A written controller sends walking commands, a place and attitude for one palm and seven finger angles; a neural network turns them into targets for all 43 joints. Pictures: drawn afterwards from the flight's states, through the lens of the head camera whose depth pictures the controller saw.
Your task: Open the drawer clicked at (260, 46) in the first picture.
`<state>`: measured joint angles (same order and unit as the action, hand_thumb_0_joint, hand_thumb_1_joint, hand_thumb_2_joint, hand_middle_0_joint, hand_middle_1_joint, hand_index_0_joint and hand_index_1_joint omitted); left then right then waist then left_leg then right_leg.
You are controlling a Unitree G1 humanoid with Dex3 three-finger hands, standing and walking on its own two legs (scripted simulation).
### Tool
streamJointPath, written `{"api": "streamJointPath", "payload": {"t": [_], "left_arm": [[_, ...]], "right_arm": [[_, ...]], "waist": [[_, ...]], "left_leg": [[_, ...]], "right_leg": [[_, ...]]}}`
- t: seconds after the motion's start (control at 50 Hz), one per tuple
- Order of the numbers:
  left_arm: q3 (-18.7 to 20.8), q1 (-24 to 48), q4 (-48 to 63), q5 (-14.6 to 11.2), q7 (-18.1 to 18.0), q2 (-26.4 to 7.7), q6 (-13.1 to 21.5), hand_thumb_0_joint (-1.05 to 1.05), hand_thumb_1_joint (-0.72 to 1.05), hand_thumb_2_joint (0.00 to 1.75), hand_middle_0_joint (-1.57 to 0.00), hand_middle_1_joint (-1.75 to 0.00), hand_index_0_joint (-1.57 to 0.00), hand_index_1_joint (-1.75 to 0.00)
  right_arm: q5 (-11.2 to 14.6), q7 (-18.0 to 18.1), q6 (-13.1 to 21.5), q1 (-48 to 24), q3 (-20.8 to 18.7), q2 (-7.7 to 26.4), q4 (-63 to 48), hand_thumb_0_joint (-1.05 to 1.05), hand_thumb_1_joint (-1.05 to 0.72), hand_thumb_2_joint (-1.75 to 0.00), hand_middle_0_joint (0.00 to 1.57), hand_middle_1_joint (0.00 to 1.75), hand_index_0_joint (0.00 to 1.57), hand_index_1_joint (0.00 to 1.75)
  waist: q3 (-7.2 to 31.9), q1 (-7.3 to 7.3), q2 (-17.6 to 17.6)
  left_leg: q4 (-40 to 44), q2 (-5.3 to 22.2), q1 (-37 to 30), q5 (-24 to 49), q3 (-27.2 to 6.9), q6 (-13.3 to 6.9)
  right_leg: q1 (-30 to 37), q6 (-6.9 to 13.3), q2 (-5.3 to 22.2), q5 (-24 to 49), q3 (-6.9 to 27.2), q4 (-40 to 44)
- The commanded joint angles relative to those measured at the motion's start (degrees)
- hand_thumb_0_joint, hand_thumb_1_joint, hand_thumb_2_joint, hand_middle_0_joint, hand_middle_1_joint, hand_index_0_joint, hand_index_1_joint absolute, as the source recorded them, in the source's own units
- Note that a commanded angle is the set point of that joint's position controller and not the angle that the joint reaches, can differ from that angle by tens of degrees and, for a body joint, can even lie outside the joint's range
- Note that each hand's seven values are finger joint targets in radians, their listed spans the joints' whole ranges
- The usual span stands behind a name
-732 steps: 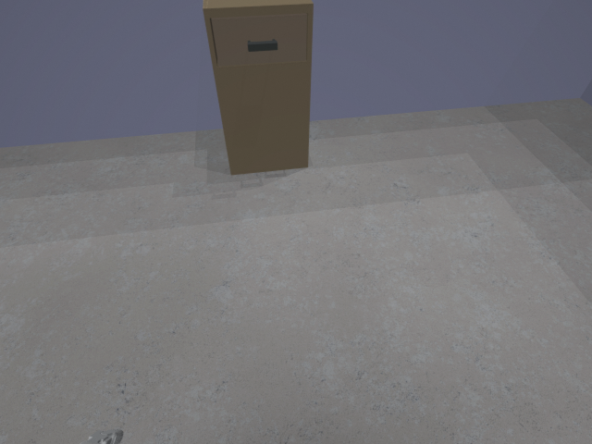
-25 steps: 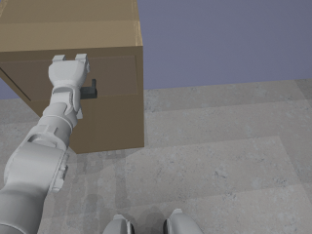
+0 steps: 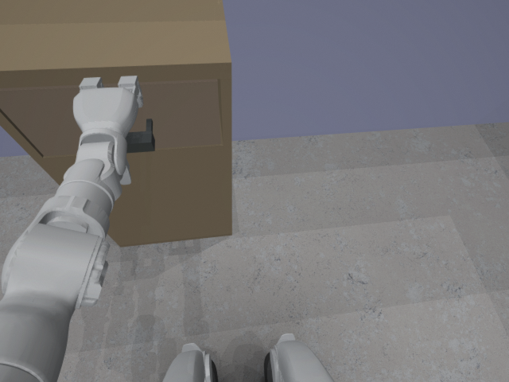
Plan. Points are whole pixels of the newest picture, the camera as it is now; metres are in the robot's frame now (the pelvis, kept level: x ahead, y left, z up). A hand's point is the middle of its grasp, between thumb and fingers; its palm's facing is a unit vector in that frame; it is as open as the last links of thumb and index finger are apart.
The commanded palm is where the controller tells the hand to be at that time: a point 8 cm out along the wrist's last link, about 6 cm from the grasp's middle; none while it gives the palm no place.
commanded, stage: lower the fingers behind the handle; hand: left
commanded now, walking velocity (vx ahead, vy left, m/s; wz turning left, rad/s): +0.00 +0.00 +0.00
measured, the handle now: (121, 134) +0.57 +0.19 -0.02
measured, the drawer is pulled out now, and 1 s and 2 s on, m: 0.00 0.00 0.00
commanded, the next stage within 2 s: close the thumb around the handle in 1.28 s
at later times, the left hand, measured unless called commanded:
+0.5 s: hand (121, 133) +0.53 +0.17 +0.03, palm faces +0.04 +0.01 -1.00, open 13.7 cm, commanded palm +0.53 +0.18 +0.02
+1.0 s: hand (124, 161) +0.52 +0.19 -0.04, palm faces -0.05 +0.02 -1.00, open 13.6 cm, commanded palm +0.53 +0.17 +0.00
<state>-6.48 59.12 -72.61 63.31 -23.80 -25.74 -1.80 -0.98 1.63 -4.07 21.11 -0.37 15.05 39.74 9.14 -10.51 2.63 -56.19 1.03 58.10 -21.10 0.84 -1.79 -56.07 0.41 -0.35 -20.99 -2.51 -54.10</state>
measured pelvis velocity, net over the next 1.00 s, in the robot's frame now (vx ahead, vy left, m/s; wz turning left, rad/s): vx -0.04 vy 0.00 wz -0.04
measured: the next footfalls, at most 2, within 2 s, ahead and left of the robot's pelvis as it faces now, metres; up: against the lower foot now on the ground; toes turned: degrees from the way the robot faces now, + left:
none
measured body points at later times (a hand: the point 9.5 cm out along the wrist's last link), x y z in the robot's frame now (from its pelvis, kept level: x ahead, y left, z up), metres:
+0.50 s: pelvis -0.03 +0.00 -0.03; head +0.10 +0.02 +0.40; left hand +0.52 +0.17 +0.08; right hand -0.03 -0.27 -0.15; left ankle +0.05 +0.10 -0.67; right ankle +0.04 -0.12 -0.67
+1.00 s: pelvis -0.04 +0.00 -0.08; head +0.12 +0.01 +0.34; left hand +0.52 +0.19 +0.01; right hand -0.06 -0.27 -0.18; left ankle +0.05 +0.10 -0.67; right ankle +0.04 -0.12 -0.67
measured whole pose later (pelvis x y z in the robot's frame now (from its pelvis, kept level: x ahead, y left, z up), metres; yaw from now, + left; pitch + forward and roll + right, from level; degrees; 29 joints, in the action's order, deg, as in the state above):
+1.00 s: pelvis -0.04 +0.00 -0.08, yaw -2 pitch +29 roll -3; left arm -4.7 61.5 -66.5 63.7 -15.7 -35.8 2.7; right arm -0.9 3.7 1.1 21.0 1.2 15.3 38.0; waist 9.9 -12.6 3.4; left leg -75.9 0.3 81.0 -24.3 -0.7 -1.9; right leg -79.2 0.3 -2.0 -23.8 -2.0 -73.3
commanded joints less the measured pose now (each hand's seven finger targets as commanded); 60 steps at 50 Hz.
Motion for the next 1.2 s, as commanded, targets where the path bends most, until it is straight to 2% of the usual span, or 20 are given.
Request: {"api": "streamJointPath", "payload": {"t": [0.0,0.02,0.12,0.16,0.18,0.24,0.28,0.46,0.6,0.78,0.84,0.86,0.92,0.94,0.98,1.0,1.02,1.06,1.12,1.18], "left_arm": [[2.61,23.2,3.0,0.24,1.08,-13.06,-3.27,0.0,-0.5,0.3,-0.3,-1.2,-0.3,-1.2],[1.15,23.85,3.25,0.29,1.3,-11.24,-3.42,0.0,-0.5,0.3,-0.3,-1.2,-0.3,-1.2],[1.38,22.05,2.05,0.53,2.08,-11.27,-4.06,0.0,-0.5,0.3,-0.3,-1.2,-0.3,-1.2],[0.62,23.24,2.54,0.53,2.31,-10.28,-3.93,0.0,-0.5,0.3,-0.3,-1.2,-0.3,-1.2],[1.43,21.96,1.54,0.82,2.5,-11.52,-4.12,0.0,-0.5,0.3,-0.3,-1.2,-0.3,-1.2],[0.16,23.25,1.46,0.44,2.91,-9.87,-4.48,0.0,-0.5,0.3,-0.3,-1.2,-0.3,-1.2],[1.4,23.5,0.3,0.73,3.19,-12.79,-4.88,0.0,-0.5,0.3,-0.3,-1.2,-0.3,-1.2],[-1.16,26.61,0.61,0.68,5.22,-11.86,-6.45,0.0,-0.5,0.3,-0.3,-1.2,-0.3,-1.2],[-0.76,26.0,0.87,0.47,7.47,-14.45,-6.72,0.0,-0.5,0.3,-0.3,-1.2,-0.3,-1.2],[-0.99,24.56,2.39,0.01,9.84,-15.3,-5.13,0.0,-0.5,0.3,-0.3,-1.2,-0.3,-1.2],[0.08,25.49,4.09,-0.9,10.35,-15.33,-0.69,0.0,-0.5,0.3,-0.3,-1.2,-0.3,-1.2],[1.13,27.53,7.62,-0.72,10.11,-16.93,1.91,0.0,-0.5,0.3,-0.3,-1.2,-0.3,-1.2],[5.5,34.43,23.15,0.73,6.57,-22.38,8.85,0.0,-0.5,0.3,-0.3,-1.2,-0.3,-1.2],[4.22,32.82,21.05,0.61,4.85,-19.77,7.97,0.0,-0.5,0.3,-0.3,-1.2,-0.3,-1.2],[2.05,27.86,15.63,-0.86,2.47,-13.61,5.42,0.0,-0.5,0.3,-0.3,-1.2,-0.3,-1.2],[3.17,28.72,16.33,-1.51,1.37,-14.74,4.39,0.0,-0.5,0.3,-0.3,-1.2,-0.3,-1.2],[5.58,29.43,15.76,-1.2,0.03,-18.17,2.87,0.0,-0.5,0.3,-0.3,-1.2,-0.3,-1.2],[4.28,32.31,16.31,-1.05,-1.4,-17.24,-0.3,0.0,-0.5,0.3,-0.3,-1.2,-0.3,-1.2],[2.11,31.85,12.38,-1.03,-1.47,-14.94,-4.88,0.0,-0.5,0.3,-0.3,-1.2,-0.3,-1.2],[1.86,31.84,10.24,-0.97,-0.52,-15.13,-6.55,0.0,-0.5,0.3,-0.3,-1.2,-0.3,-1.2]], "right_arm": [[0.07,0.82,0.95,8.84,-3.51,10.22,-2.82,0.0,-0.9,-0.9,0.2,0.3,0.2,0.3],[0.08,0.87,1.04,8.66,-3.55,9.98,-2.96,0.0,-0.9,-0.9,0.2,0.3,0.2,0.3],[0.11,0.86,1.14,8.31,-3.36,10.1,-3.5,0.0,-0.9,-0.9,0.2,0.3,0.2,0.3],[0.03,0.87,1.31,8.47,-3.45,10.19,-3.47,0.0,-0.9,-0.9,0.2,0.3,0.2,0.3],[0.15,0.94,1.36,8.31,-3.23,10.29,-3.63,0.0,-0.9,-0.9,0.2,0.3,0.2,0.3],[0.17,1.04,1.66,8.06,-3.19,10.27,-3.68,0.0,-0.9,-0.9,0.2,0.3,0.2,0.3],[0.47,1.32,1.84,7.92,-2.83,10.78,-3.87,0.0,-0.9,-0.9,0.2,0.3,0.2,0.3],[1.11,2.06,2.42,7.0,-2.27,10.98,-4.35,0.0,-0.9,-0.9,0.2,0.3,0.2,0.3],[1.69,2.79,2.97,5.77,-1.57,11.17,-5.1,0.0,-0.9,-0.9,0.2,0.3,0.2,0.3],[2.1,3.41,3.78,4.86,-0.98,11.11,-5.72,0.0,-0.9,-0.9,0.2,0.3,0.2,0.3],[1.29,3.56,5.0,6.48,-1.26,10.68,-5.37,0.0,-0.9,-0.9,0.2,0.3,0.2,0.3],[0.86,3.59,5.49,7.07,-1.28,10.67,-5.24,0.0,-0.9,-0.9,0.2,0.3,0.2,0.3],[-0.17,3.06,6.82,8.55,-2.38,10.19,-4.85,0.0,-0.9,-0.9,0.2,0.3,0.2,0.3],[-0.21,2.54,6.81,9.05,-2.78,9.92,-4.13,0.0,-0.9,-0.9,0.2,0.3,0.2,0.3],[-0.29,1.98,6.95,9.03,-2.84,9.88,-2.88,0.0,-0.9,-0.9,0.2,0.3,0.2,0.3],[-0.41,1.67,6.85,9.2,-2.79,10.2,-2.3,0.0,-0.9,-0.9,0.2,0.3,0.2,0.3],[-0.38,1.56,6.39,9.79,-2.83,10.6,-1.61,0.0,-0.9,-0.9,0.2,0.3,0.2,0.3],[-0.42,1.1,5.61,10.34,-2.88,10.4,-0.65,0.0,-0.9,-0.9,0.2,0.3,0.2,0.3],[-0.16,1.01,4.09,10.39,-2.42,9.97,0.11,0.0,-0.9,-0.9,0.2,0.3,0.2,0.3],[-0.13,1.3,3.23,10.19,-1.93,9.8,0.39,0.0,-0.9,-0.9,0.2,0.3,0.2,0.3]], "waist": [[16.67,-3.59,-0.96],[16.33,-4.08,-0.86],[16.7,-3.33,-0.04],[17.04,-4.09,-0.62],[16.55,-3.44,-0.5],[15.38,-4.57,-1.18],[15.7,-4.41,-2.04],[15.45,-5.86,-0.31],[16.06,-5.78,-0.6],[16.92,-5.35,0.1],[17.37,-6.18,-0.2],[19.21,-5.85,1.58],[33.35,-3.6,11.03],[33.79,-4.18,9.26],[26.86,-4.61,7.07],[28.48,-4.2,7.78],[30.47,-4.03,7.46],[33.38,-4.56,9.52],[30.15,-5.36,6.31],[27.07,-5.85,5.24]], "left_leg": [[6.41,-1.93,-12.17,-2.88,-1.2,-1.61],[6.2,-1.88,-12.07,-3.33,-1.17,-1.6],[5.08,-1.8,-10.66,-4.9,-1.43,-1.48],[4.61,-1.56,-10.48,-5.77,-1.86,-1.56],[4.49,-1.55,-9.68,-6.81,-2.11,-1.43],[3.97,-1.31,-8.57,-8.45,-2.33,-1.58],[3.23,-1.5,-6.24,-10.19,-2.23,-1.75],[1.78,-1.45,-3.82,-13.75,-3.02,-1.88],[-0.13,-1.64,-0.6,-15.32,-2.93,-2.14],[-2.6,-1.71,2.33,-16.64,-3.4,-2.26],[-5.52,-0.96,4.97,-17.16,-3.9,-2.29],[-6.81,-0.72,5.72,-17.3,-4.29,-2.23],[-8.08,-0.42,-2.43,-15.01,-6.78,-1.53],[-7.49,-0.33,-4.63,-15.55,-7.92,-1.43],[-5.55,-0.11,-4.06,-17.66,-8.76,-1.11],[-5.37,-0.2,-4.44,-16.32,-8.29,-1.12],[-5.36,-0.25,-5.09,-14.45,-8.18,-1.09],[-5.27,-0.44,-8.37,-9.91,-7.56,-0.98],[-4.35,-0.78,-7.98,-6.54,-5.96,-1.29],[-3.92,-0.92,-7.03,-4.5,-4.54,-1.56]], "right_leg": [[4.75,0.88,-2.3,-2.39,0.69,8.53],[4.06,0.8,-2.28,-2.66,0.64,8.41],[2.02,0.98,-2.22,-4.14,0.43,6.85],[0.76,0.9,-2.18,-4.49,0.24,6.12],[0.18,1.04,-2.11,-5.47,0.15,5.63],[-1.77,0.97,-2.08,-6.49,-0.01,5.07],[-1.81,0.88,-1.98,-8.32,0.25,4.45],[-6.23,0.89,-1.9,-11.4,0.0,2.04],[-7.21,0.96,-1.95,-13.96,0.3,0.55],[-9.54,1.06,-1.98,-16.05,0.63,-1.78],[-11.82,1.0,-1.88,-15.07,0.95,-3.89],[-12.73,0.98,-1.79,-14.46,1.18,-5.29],[-13.25,1.51,-2.07,-11.01,1.24,-8.59],[-14.34,1.54,-2.29,-11.19,0.61,-8.56],[-16.29,1.29,-2.09,-11.56,-0.06,-6.86],[-15.0,1.3,-2.06,-10.61,-0.04,-6.62],[-13.71,1.29,-2.17,-9.58,-0.12,-6.46],[-12.2,1.19,-2.31,-7.21,-0.2,-5.58],[-8.46,1.01,-2.66,-5.39,-0.32,-2.98],[-5.99,0.94,-2.73,-4.0,-0.24,-1.32]]}}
